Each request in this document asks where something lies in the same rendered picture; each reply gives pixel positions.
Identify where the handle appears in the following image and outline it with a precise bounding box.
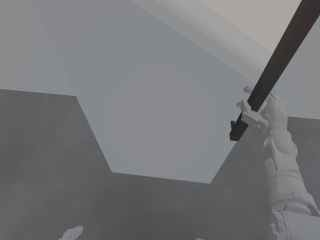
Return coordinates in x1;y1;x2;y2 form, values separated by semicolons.
229;0;320;141

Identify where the left robot hand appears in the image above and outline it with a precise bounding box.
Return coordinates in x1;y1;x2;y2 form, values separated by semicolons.
58;226;84;240

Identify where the robot right forearm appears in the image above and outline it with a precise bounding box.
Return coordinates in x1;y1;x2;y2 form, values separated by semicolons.
262;129;320;218

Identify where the right robot upper arm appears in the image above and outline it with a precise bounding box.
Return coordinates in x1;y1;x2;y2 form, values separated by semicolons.
267;210;320;240

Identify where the fridge door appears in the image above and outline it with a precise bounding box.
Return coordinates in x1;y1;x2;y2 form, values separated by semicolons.
31;0;302;184

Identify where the right robot hand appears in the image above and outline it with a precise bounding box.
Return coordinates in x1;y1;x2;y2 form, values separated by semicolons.
236;84;288;136

